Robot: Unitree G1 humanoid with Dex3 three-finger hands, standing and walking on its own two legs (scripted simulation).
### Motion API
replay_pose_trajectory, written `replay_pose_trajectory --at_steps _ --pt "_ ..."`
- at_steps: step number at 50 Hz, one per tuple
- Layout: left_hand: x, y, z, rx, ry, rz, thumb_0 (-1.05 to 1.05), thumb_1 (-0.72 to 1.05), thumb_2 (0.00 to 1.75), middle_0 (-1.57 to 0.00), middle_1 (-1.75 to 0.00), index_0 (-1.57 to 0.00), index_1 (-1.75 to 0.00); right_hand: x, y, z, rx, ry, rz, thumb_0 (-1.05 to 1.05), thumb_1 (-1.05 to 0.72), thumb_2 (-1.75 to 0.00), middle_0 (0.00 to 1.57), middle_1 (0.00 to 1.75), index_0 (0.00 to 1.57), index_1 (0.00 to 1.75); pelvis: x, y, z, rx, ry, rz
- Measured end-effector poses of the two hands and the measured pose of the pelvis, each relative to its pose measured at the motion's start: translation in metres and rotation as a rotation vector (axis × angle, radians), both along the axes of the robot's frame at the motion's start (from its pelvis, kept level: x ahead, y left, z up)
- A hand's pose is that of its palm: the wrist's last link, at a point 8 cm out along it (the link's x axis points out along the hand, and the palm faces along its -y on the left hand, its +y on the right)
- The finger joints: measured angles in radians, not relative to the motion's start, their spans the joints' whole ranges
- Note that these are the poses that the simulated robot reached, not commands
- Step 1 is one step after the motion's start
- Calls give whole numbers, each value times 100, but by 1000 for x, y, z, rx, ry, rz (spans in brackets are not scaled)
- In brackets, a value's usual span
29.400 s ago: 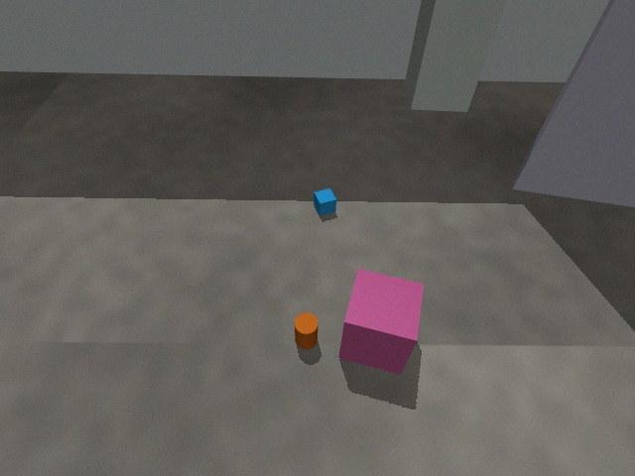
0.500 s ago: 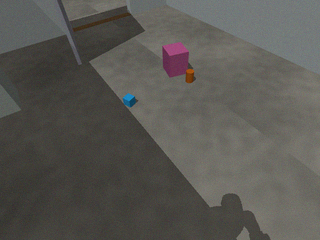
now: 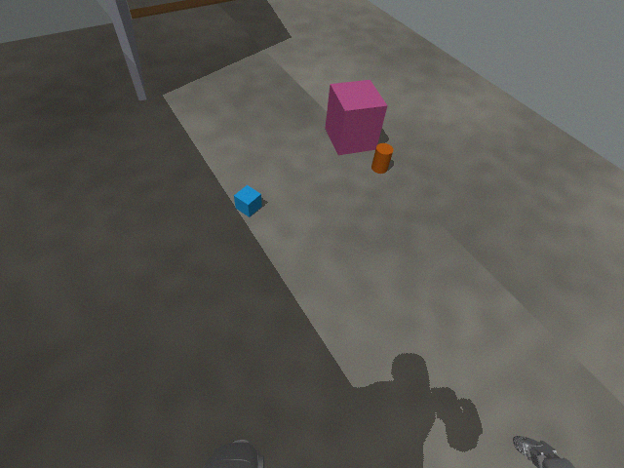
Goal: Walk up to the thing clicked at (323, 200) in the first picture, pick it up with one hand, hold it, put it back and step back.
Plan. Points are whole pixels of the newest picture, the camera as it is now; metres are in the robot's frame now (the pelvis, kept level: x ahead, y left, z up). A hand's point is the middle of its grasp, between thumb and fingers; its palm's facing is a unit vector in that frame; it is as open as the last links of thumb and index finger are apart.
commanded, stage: walk up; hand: left
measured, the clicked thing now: (248, 201) +1.13 +0.23 -0.72
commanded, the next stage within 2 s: none
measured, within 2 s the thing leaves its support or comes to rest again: neither
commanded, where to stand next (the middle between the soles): +0.75 -0.01 m, yaw -1 degrees
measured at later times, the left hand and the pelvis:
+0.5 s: hand (168, 331) +0.31 +0.23 -0.11, palm faces -0.02 -0.92 -0.40, open 7.4 cm; pelvis +0.23 -0.04 +0.01, yaw -2 degrees
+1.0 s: hand (159, 252) +0.48 +0.29 -0.14, palm faces -0.07 -0.94 -0.32, open 7.4 cm; pelvis +0.42 +0.02 +0.02, yaw -1 degrees
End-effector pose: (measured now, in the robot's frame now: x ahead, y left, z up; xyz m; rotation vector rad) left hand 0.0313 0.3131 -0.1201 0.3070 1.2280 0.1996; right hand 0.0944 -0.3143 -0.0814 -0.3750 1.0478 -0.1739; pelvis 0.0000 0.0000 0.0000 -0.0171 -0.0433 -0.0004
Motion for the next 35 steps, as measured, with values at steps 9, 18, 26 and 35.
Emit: replay_pose_trajectory --at_steps 9,18,26,35 --pt "133 7 33 4 -126 -85 1 91 90 -20 -30 -21 -30 38 6 13 7 23 -65 0 -90 -90 20 30 20 30 83 4 19 22 -13 -19" --pt "237 -17 39 60 -124 -133 1 91 90 -20 -30 -21 -30 92 -30 -26 44 102 -108 1 -90 -90 20 30 20 30 175 -24 0 50 1 -37" --pt "273 -44 53 62 -147 -56 0 90 90 -20 -30 -21 -30 192 -38 -28 74 106 -46 1 -90 -90 20 30 20 30 239 -39 12 44 -11 -33" --pt "298 -23 45 55 -54 -26 1 90 90 -20 -30 -21 -30 291 -27 -7 49 49 4 1 -90 -90 20 30 20 30 306 -25 15 -1 2 -20"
